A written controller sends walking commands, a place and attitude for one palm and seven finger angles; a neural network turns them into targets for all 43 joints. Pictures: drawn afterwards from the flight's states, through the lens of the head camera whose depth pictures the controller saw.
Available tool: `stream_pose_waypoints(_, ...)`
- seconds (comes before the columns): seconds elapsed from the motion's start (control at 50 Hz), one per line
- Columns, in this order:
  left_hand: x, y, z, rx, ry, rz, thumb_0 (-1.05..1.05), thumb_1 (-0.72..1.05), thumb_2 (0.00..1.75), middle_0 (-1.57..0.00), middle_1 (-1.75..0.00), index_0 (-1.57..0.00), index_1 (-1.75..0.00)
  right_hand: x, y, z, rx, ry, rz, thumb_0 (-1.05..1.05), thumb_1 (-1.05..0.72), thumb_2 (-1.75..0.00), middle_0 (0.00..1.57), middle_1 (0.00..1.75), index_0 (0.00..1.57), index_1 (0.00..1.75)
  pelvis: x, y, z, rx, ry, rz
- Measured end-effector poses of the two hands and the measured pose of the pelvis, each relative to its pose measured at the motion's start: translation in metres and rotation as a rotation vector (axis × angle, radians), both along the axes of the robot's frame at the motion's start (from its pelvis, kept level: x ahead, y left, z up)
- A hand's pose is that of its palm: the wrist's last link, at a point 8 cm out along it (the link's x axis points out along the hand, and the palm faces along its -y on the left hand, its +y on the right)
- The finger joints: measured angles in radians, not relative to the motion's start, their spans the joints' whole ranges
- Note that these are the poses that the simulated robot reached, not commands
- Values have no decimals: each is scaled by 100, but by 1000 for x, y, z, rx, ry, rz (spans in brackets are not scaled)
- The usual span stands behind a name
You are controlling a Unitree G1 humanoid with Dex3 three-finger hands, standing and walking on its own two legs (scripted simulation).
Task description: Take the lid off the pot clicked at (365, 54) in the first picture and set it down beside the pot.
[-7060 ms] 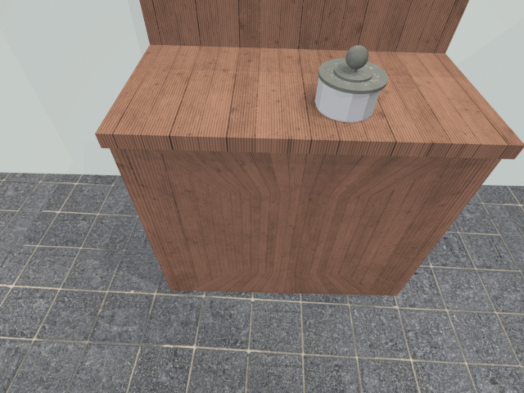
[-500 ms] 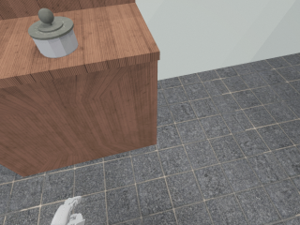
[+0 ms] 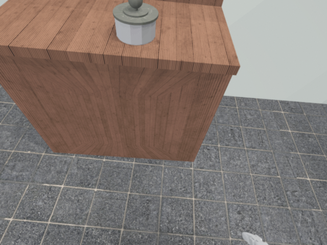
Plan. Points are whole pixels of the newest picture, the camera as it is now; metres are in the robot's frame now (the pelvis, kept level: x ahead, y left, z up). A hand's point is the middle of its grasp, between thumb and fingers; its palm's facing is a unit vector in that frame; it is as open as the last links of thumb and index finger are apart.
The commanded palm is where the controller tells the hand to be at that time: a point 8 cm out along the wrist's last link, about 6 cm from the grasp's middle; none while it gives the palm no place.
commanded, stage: take the last steps up to it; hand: left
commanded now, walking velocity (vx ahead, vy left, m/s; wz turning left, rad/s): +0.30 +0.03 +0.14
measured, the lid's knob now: (135, 0) +0.80 +0.19 +0.18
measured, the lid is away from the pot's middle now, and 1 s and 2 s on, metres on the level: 0.00 0.00 0.00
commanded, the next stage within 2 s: come to a stop and stand still in 0.94 s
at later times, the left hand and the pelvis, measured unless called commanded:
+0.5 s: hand (112, 219) +0.19 +0.16 -0.15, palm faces +0.03 -0.98 -0.22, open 7.4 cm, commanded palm none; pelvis +0.09 -0.03 +0.00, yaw +4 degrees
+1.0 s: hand (111, 237) +0.15 +0.15 -0.17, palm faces +0.21 -0.96 -0.16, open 7.4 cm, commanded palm none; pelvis +0.27 +0.01 -0.01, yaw +5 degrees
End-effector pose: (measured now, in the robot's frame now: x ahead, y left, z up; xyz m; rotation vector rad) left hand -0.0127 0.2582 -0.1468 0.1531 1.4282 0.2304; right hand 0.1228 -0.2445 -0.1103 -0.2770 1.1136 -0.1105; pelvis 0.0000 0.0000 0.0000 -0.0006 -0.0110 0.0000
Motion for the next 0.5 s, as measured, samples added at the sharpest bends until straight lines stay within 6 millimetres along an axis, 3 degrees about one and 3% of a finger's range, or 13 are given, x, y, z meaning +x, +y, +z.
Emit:
stream_pose_waypoints(0.12, 11, 10, 11, -24, -47, 9, 1, 91, 90, -20, -30, -19, -30, -9, 23, 10, 17, 5, 13, 1, -90, -90, 20, 30, 21, 30, 8, 10, 13, -18, -7, 26)
stream_pose_waypoints(0.24, 47, 3, 20, -38, -114, -18, 1, 91, 90, -20, -30, -19, -30, -45, 22, 3, 34, 88, -49, 0, -92, -90, 20, 30, 21, 30, 25, 11, 18, -6, -1, 45)
stream_pose_waypoints(0.32, 85, -10, 24, -42, -153, -50, 1, 91, 90, -20, -30, -19, -30, -78, 13, -7, 45, 198, -100, 0, -92, -90, 20, 30, 21, 30, 41, 5, 16, 9, 2, 50)
stream_pose_waypoints(0.4, 136, -28, 29, -35, -205, -94, 1, 91, 90, -20, -30, -19, -30, -108, 1, -18, 66, 323, -154, 0, -91, -90, 20, 30, 21, 30, 63, -8, 13, 24, 5, 51)
stream_pose_waypoints(0.5, 193, -53, 28, -8, -313, -109, 1, 90, 90, -20, -30, -20, -30, -119, -15, -35, 95, 462, -176, 1, -91, -90, 20, 30, 21, 30, 94, -31, -1, 21, -9, 72)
